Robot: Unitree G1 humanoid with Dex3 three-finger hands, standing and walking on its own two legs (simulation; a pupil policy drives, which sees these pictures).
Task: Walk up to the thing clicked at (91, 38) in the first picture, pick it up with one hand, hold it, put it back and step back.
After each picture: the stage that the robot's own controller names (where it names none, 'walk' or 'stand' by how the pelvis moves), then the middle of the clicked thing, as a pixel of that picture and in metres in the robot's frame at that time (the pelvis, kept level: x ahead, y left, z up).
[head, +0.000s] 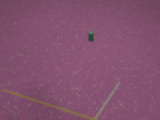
stand; (91, 36) +1.55 -0.09 -0.72
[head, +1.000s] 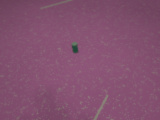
walk; (74, 47) +1.40 +0.21 -0.70
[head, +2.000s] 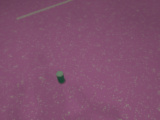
walk; (60, 77) +0.88 +0.29 -0.71
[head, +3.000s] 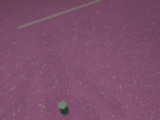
walk; (63, 107) +0.56 +0.22 -0.71
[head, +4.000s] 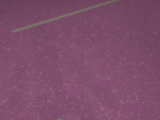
stand; out of the picture +0.42 +0.18 -0.70
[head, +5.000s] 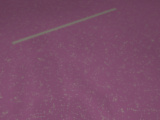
stand; out of the picture +0.39 +0.19 -0.72
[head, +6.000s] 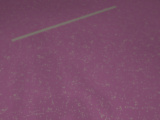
stand; out of the picture +0.40 +0.19 -0.73
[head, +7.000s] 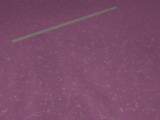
stand; out of the picture +0.39 +0.19 -0.73
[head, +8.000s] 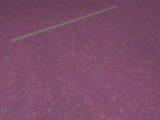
go down; out of the picture +0.39 +0.19 -0.73
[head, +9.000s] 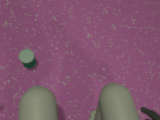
go down; (28, 59) +0.47 +0.21 -0.36
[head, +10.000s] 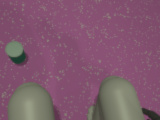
approach; (16, 53) +0.47 +0.24 -0.30
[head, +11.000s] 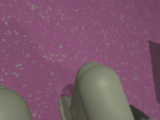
close in; out of the picture +0.45 +0.28 -0.23
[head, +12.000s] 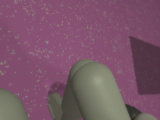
close; out of the picture +0.45 +0.29 -0.23
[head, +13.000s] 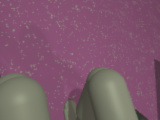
lift; out of the picture +0.39 +0.26 -0.18
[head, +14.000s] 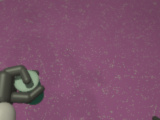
lift; (30, 88) +0.33 +0.18 +0.00
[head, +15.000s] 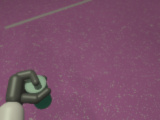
hold; (39, 92) +0.33 +0.16 -0.01
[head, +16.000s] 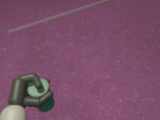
hold; (42, 96) +0.32 +0.16 -0.01
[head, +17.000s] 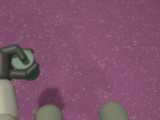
crouch; (27, 66) +0.41 +0.19 -0.08
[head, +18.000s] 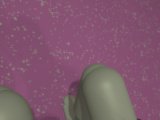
lower; out of the picture +0.44 +0.28 -0.22
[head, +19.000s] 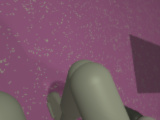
lower; out of the picture +0.44 +0.30 -0.23
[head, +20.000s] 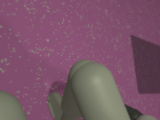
lower; out of the picture +0.44 +0.30 -0.23
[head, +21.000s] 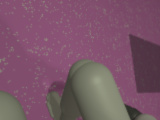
lower; out of the picture +0.44 +0.30 -0.23
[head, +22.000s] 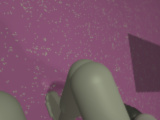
lower; out of the picture +0.44 +0.30 -0.23
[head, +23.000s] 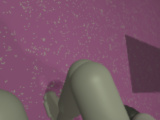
open; out of the picture +0.44 +0.28 -0.24
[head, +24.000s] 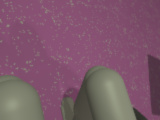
stand; out of the picture +0.45 +0.26 -0.25
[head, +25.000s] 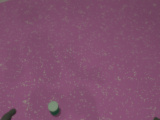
stand; (53, 108) +0.42 +0.18 -0.59
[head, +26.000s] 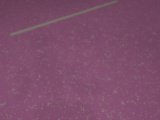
stand; out of the picture +0.41 +0.17 -0.66
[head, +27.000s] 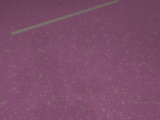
stand; out of the picture +0.41 +0.17 -0.67
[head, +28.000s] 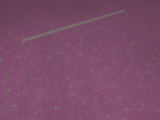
stand; out of the picture +0.42 +0.16 -0.72
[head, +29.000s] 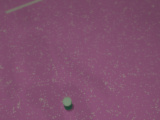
walk; (67, 103) +0.47 +0.12 -0.70
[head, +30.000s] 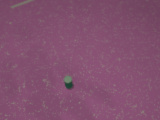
walk; (68, 82) +0.68 +0.15 -0.70
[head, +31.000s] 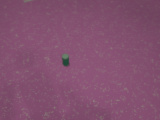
stand; (65, 59) +1.04 +0.16 -0.71
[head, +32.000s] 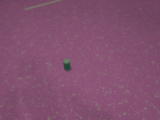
stand; (66, 64) +1.04 +0.18 -0.71
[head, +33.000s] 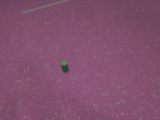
stand; (64, 66) +1.05 +0.19 -0.73
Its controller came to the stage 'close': yes
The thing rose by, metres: 0.70
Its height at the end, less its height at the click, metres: +0.00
